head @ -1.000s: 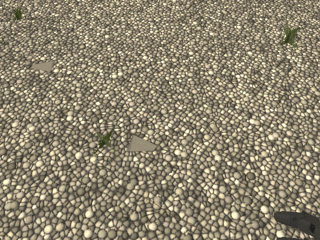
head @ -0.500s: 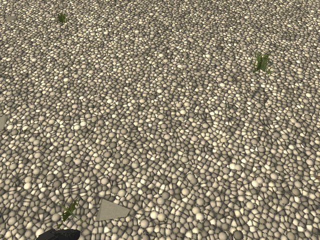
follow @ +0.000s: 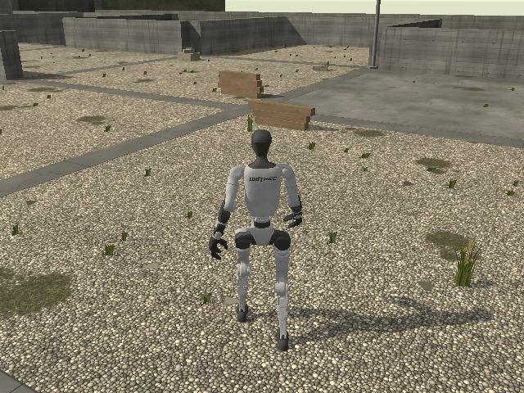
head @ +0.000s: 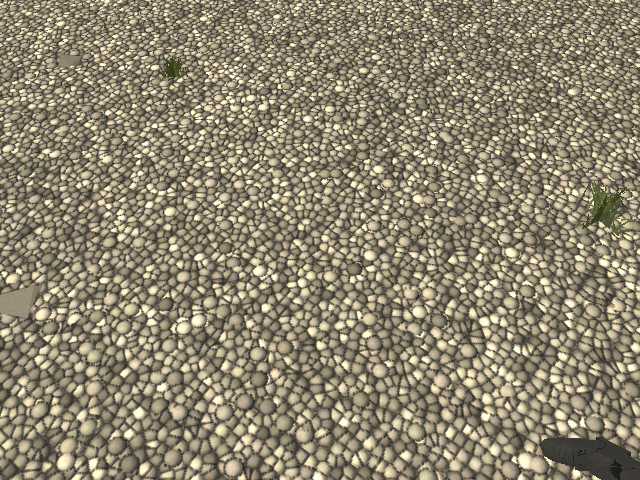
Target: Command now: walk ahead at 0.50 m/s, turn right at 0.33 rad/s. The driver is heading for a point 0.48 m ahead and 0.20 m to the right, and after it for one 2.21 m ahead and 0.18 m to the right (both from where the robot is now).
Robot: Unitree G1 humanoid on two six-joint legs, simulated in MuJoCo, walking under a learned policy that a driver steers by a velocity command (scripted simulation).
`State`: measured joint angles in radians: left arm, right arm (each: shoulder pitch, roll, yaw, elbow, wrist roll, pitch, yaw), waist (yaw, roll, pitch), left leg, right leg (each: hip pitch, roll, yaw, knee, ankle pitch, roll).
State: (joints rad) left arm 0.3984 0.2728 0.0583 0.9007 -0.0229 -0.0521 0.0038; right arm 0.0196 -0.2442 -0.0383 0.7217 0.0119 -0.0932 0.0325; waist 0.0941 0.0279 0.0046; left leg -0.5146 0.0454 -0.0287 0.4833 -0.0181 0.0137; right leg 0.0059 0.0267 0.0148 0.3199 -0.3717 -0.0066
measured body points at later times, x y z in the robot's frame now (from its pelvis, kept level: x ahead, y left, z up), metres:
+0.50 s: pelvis +0.25 -0.02 +0.00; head +0.28 -0.04 +0.44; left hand +0.52 +0.16 -0.09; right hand +0.20 -0.30 -0.14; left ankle +0.14 +0.13 -0.73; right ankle +0.36 -0.17 -0.71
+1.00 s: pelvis +0.45 -0.10 +0.00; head +0.48 -0.11 +0.45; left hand +0.67 +0.10 -0.11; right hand +0.49 -0.39 -0.11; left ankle +0.59 -0.03 -0.72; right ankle +0.37 -0.16 -0.73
